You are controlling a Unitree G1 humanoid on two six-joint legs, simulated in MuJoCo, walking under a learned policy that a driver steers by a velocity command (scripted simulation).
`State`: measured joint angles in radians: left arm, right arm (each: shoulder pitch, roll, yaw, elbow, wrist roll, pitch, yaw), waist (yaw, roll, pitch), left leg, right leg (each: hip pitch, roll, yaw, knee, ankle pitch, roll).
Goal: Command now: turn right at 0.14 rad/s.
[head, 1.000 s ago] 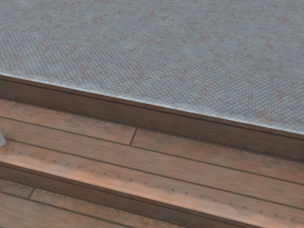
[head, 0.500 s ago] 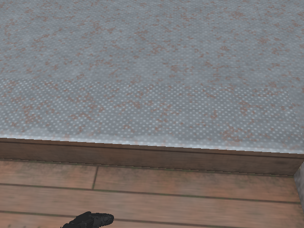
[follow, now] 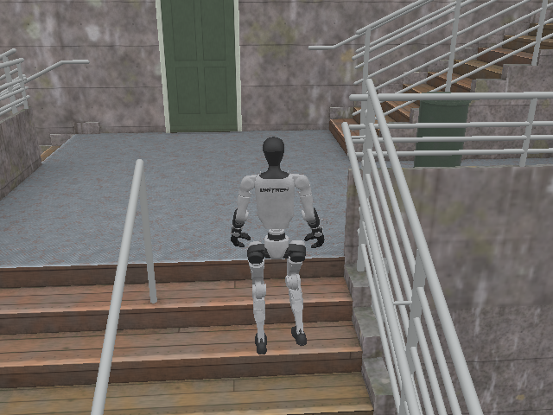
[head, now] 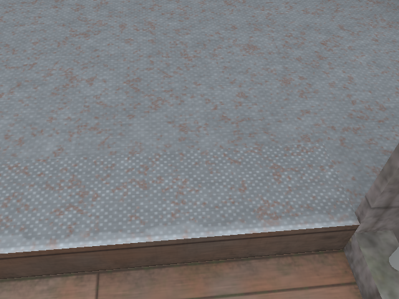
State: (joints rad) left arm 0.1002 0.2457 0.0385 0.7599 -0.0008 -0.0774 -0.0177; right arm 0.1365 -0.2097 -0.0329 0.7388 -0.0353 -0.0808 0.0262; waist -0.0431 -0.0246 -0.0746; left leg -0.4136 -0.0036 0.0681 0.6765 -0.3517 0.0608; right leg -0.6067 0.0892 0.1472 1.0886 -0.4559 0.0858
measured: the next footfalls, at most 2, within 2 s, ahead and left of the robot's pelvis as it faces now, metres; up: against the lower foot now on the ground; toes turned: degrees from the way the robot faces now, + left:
right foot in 0.18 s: +0.05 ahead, -0.14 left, +0.00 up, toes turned +1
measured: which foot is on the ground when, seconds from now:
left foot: down 0.00-1.00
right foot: up 0.00-0.16, down 0.18-1.00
